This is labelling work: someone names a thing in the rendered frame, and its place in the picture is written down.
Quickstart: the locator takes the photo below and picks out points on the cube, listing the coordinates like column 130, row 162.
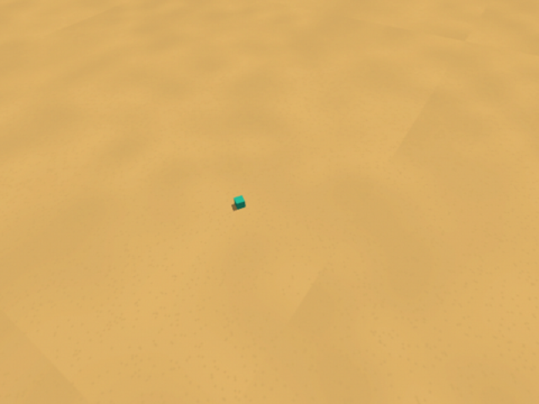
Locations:
column 239, row 202

